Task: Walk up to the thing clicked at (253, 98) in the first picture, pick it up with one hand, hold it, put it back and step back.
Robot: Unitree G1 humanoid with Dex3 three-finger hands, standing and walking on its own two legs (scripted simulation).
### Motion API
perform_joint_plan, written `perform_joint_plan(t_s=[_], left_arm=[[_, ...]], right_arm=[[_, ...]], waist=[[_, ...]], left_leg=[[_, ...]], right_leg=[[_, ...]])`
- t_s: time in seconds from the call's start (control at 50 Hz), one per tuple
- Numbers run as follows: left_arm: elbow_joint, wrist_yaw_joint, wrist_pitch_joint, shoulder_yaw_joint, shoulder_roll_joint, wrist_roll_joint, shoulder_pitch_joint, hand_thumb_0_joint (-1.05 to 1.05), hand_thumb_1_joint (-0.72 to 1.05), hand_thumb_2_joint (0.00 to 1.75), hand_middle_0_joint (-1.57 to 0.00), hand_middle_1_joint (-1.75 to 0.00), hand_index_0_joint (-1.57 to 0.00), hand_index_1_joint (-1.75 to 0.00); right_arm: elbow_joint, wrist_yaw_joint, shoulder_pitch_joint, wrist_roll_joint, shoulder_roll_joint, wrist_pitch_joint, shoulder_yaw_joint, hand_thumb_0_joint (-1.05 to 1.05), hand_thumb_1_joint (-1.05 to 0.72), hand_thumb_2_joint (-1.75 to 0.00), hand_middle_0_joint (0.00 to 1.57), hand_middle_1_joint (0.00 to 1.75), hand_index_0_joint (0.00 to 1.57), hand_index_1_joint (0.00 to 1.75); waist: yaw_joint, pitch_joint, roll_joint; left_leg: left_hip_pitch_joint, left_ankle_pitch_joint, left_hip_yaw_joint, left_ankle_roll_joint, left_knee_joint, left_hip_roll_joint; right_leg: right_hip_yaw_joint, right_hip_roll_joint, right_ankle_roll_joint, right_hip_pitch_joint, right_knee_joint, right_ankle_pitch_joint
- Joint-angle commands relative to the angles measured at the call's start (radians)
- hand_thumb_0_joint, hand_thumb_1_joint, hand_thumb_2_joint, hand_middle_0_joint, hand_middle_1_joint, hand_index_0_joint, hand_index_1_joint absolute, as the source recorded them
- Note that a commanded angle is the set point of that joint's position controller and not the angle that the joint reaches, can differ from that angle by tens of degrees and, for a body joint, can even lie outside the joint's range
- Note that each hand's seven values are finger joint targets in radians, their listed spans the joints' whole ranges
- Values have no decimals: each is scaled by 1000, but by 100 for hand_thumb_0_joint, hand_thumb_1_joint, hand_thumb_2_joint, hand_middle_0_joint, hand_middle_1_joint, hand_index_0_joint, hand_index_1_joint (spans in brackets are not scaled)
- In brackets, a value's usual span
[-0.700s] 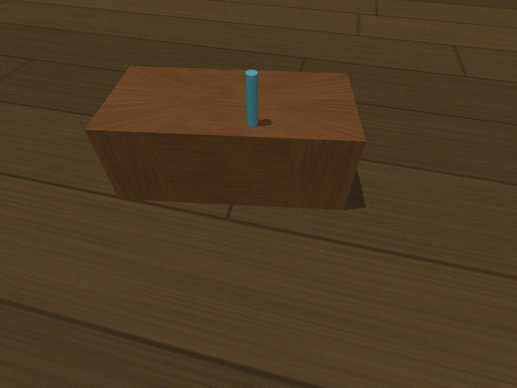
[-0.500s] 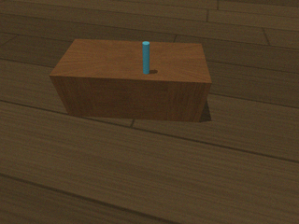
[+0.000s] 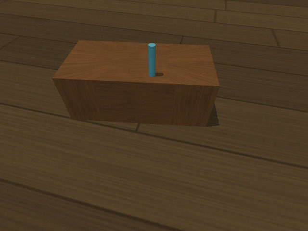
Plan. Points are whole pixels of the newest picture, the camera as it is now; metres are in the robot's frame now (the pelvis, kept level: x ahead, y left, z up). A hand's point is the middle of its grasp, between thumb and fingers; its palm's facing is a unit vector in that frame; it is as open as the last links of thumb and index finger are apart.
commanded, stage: stand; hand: left
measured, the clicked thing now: (151, 60) +1.18 +0.05 -0.22
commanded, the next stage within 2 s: walk up in 0.42 s
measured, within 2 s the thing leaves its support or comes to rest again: neither
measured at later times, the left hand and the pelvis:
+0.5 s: hand out of the picture +0.07 +0.26 -0.16, palm faces -0.03 -0.94 -0.33, open 7.4 cm; pelvis +0.01 +0.00 +0.00, yaw -1 degrees
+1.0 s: hand (105, 220) +0.19 +0.16 -0.14, palm faces -0.01 -0.93 -0.37, open 7.4 cm; pelvis +0.15 -0.11 -0.01, yaw -4 degrees
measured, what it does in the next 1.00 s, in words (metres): walks ahead: right foot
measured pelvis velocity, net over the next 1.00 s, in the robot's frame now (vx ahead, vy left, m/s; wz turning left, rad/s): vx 0.15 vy -0.11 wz -0.06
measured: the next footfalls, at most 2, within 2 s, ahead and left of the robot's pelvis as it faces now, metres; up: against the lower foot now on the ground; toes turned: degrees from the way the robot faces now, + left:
right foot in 0.74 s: +0.21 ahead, -0.22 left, +0.00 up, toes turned -7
left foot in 1.24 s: +0.40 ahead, +0.04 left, +0.00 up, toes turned +2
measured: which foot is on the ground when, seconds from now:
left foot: down 0.00-0.76, up 0.78-1.00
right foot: down 0.00-0.46, up 0.48-0.72, down 0.74-1.00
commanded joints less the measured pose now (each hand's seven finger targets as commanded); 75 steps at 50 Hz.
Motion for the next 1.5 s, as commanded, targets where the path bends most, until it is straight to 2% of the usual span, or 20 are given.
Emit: perform_joint_plan(t_s=[0.0, 0.38, 0.4, 0.42, 0.48, 0.62, 0.7, 0.74, 0.76, 0.78, 0.8, 0.9, 1.14, 1.2, 1.22, 1.24, 1.26, 1.3, 1.36, 1.48], left_arm=[[-62, 18, -24, 37, 206, 3, -35, 0, 90, 90, -20, -30, -20, -30], [-63, 19, -23, 38, 209, 2, -24, 0, 90, 90, -20, -30, -20, -30], [-131, -13, -30, 101, 297, 22, 27, 0, 90, 90, -20, -30, -20, -30], [-137, -24, -27, 103, 285, 32, -17, 0, 90, 90, -20, -30, -20, -30], [-202, -37, -20, 108, 256, 37, -102, 0, 90, 90, -20, -30, -20, -30], [-220, -85, -34, 117, 245, 23, 29, 0, 90, 90, -20, -30, -20, -30], [-163, -77, -43, 141, 263, 21, 203, 0, 90, 90, -20, -30, -20, -30], [-119, -48, -55, 181, 363, 28, 397, 0, 90, 90, -20, -30, -20, -30], [-151, -36, -60, 196, 414, 37, 418, 0, 90, 90, -20, -30, -20, -30], [-204, -38, -62, 181, 436, 29, 295, 0, 90, 90, -20, -30, -20, -30], [-252, -38, -64, 178, 457, 20, 178, 0, 90, 90, -20, -30, -20, -30], [-270, -29, -83, 148, 332, -1, 117, 0, 90, 90, -20, -30, -20, -30], [-313, -35, -93, 144, 339, 8, 217, 0, 90, 90, -20, -30, -20, -30], [-332, -33, -83, 123, 309, 5, 206, 0, 90, 90, -20, -30, -20, -30], [-337, -30, -78, 101, 250, -1, 254, 0, 90, 90, -20, -30, -20, -30], [-355, -27, -75, 78, 161, -15, 293, 0, 90, 90, -20, -30, -20, -30], [-335, -14, -67, 101, 254, -14, 290, 0, 90, 90, -20, -30, -20, -30], [-341, -7, -74, 98, 306, -9, 184, 0, 90, 90, -20, -30, -20, -30], [-309, -24, -70, 98, 253, -29, 248, 0, 90, 90, -20, -30, -20, -30], [-360, -62, -59, 99, 231, -10, 151, 0, 90, 90, -20, -30, -20, -30]], right_arm=[[-59, -10, -41, -2, -213, -24, -41, 0, -90, -90, 20, 30, 20, 30], [-57, -11, -36, -3, -214, -25, -40, 0, -90, -90, 20, 30, 20, 30], [-111, 9, 45, -22, -305, -42, -107, 0, -90, -90, 20, 30, 20, 30], [-87, 15, 112, -32, -325, -48, -125, 0, -90, -90, 20, 30, 20, 30], [-108, 15, 166, -35, -373, -61, -159, 0, -90, -90, 20, 30, 20, 30], [-233, 32, 7, -39, -332, -77, -160, 0, -90, -90, 20, 30, 20, 30], [-257, 35, -14, -39, -287, -63, -146, 0, -90, -90, 20, 30, 20, 30], [-257, 31, 76, -44, -198, -53, -115, 0, -90, -90, 20, 30, 20, 30], [-269, 36, 110, -31, -170, -45, -101, 0, -90, -90, 20, 30, 20, 30], [-262, 32, 146, -19, -249, -33, -125, 0, -90, -90, 20, 30, 20, 30], [-248, 32, 151, -24, -309, -31, -143, 0, -90, -90, 20, 30, 20, 30], [-185, 54, 264, 0, -279, -29, -135, 0, -90, -90, 20, 30, 20, 30], [-325, 84, 49, -28, -230, -58, -137, 0, -90, -90, 20, 30, 20, 30], [-287, 62, 203, -32, -256, -79, -152, 0, -90, -90, 20, 30, 20, 30], [-255, 47, 334, -44, -314, -88, -173, 0, -90, -90, 20, 30, 20, 30], [-273, 33, 391, -58, -393, -94, -194, 0, -90, -90, 20, 30, 20, 30], [-296, 31, 358, -27, -426, -93, -197, 0, -90, -90, 20, 30, 20, 30], [-303, 27, 312, -3, -379, -85, -183, 0, -90, -90, 20, 30, 20, 30], [-322, 20, 262, 8, -307, -97, -141, 0, -90, -90, 20, 30, 20, 30], [-380, 25, 204, 0, -326, -99, -143, 0, -90, -90, 20, 30, 20, 30]], waist=[[0, -74, -5], [4, -74, 2], [-14, -163, -22], [-53, -96, 23], [-97, 110, 83], [14, 62, 207], [93, -2, 86], [164, -89, -286], [165, -57, -366], [98, -25, -271], [50, 66, -219], [-13, 83, -154], [58, 59, -91], [-39, -43, -9], [-88, -134, 157], [-89, -186, 347], [-91, -169, 213], [-88, -42, 83], [-24, 6, 124], [-25, 60, 159]], left_leg=[[1, 158, -97, 20, -53, 139], [5, 196, -99, 19, -51, 140], [80, -349, -115, 89, 9, 112], [128, -544, -199, 125, -43, 166], [134, -591, -473, 237, -215, 400], [-67, -356, -166, 182, -180, 297], [-277, -331, 1, 123, 68, 178], [-500, -426, 114, 82, 572, 31], [-578, -442, 5, 48, 805, -49], [-514, -374, -59, 33, 868, -26], [-471, -342, -82, 31, 868, 40], [-365, -106, -89, 22, 753, 83], [-304, -5, 67, -3, 249, 100], [-8, -7, 99, 23, 144, 48], [176, -130, -18, 68, 78, 108], [334, -189, -425, 149, 31, 366], [339, -255, -655, 257, -59, 466], [194, 0, -481, 281, -28, 439], [63, 395, -138, 190, 17, 309], [-67, 259, -7, 222, -27, 296]], right_leg=[[85, -110, -41, 20, -43, 121], [80, -114, -40, 34, -39, 144], [65, -38, -72, -25, 68, -307], [54, -26, -79, -234, 157, -440], [110, -19, -52, -623, 521, -310], [66, -87, -28, -319, 379, -138], [-40, -18, -27, 79, 219, 39], [84, -41, -47, 333, 138, -240], [457, -231, -94, 232, -41, -597], [731, -370, -182, 48, -228, -845], [775, -397, -232, -111, -247, -862], [347, -237, -184, -217, -185, -473], [130, -202, -203, -64, -63, -175], [52, -156, -168, -130, 224, 128], [-17, -72, -130, -229, 520, 147], [-29, 54, -73, -471, 751, -255], [45, 87, -73, -583, 836, -373], [144, 11, -79, -604, 903, -308], [139, -21, -66, -477, 794, -181], [16, -77, -30, -384, 436, -52]])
